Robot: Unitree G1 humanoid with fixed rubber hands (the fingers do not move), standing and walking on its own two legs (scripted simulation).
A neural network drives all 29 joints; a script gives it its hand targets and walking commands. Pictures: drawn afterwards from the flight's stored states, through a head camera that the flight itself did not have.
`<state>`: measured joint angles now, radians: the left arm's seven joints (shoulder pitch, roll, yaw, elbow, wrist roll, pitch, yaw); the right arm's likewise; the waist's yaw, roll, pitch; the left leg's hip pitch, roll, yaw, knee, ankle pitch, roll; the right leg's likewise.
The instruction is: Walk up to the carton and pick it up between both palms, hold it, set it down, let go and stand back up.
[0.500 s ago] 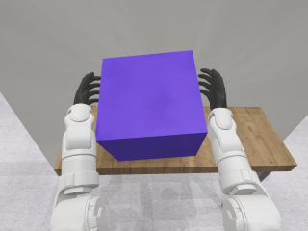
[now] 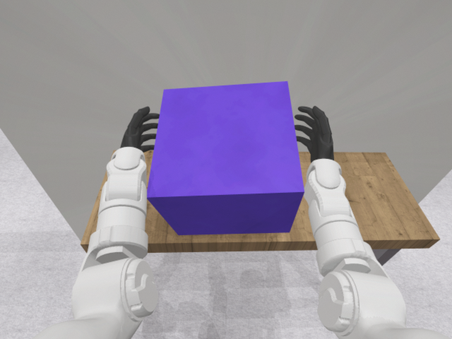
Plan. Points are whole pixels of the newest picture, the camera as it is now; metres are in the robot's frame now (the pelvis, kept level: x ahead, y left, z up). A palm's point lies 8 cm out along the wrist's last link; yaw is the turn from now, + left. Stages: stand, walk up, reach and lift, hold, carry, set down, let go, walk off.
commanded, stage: set down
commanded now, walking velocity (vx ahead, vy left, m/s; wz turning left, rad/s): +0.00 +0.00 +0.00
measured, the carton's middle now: (229, 163) +0.44 -0.01 +0.06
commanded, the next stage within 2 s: none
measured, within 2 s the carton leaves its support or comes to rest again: neither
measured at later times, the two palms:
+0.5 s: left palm (135, 147) +0.43 +0.18 +0.12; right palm (311, 157) +0.40 -0.16 +0.13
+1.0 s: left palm (140, 148) +0.45 +0.17 +0.10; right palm (308, 161) +0.40 -0.16 +0.10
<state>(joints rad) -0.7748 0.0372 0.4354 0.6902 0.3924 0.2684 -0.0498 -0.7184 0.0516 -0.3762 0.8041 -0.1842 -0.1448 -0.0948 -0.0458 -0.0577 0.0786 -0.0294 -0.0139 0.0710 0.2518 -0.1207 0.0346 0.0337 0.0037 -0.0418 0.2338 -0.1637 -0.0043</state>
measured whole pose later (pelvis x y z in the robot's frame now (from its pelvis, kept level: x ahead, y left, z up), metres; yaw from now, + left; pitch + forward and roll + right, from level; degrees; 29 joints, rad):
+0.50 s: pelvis +0.01 +0.01 +0.00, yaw +0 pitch -4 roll +0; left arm -0.83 0.09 0.45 0.85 0.36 0.17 -0.06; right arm -0.72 0.10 -0.46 0.82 -0.24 -0.15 -0.11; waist -0.04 -0.05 0.08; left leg -0.07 -0.01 0.08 0.28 -0.15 0.04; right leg 0.01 0.00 -0.03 0.24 -0.17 0.00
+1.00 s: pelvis +0.02 +0.01 +0.00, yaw -1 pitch +0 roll +0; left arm -0.89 0.12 0.51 0.98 0.37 0.08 -0.09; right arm -0.74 0.17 -0.57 0.77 -0.36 -0.14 -0.10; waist -0.06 -0.04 0.06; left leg -0.14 -0.02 0.09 0.28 -0.15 0.04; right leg -0.09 0.00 -0.03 0.27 -0.19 0.00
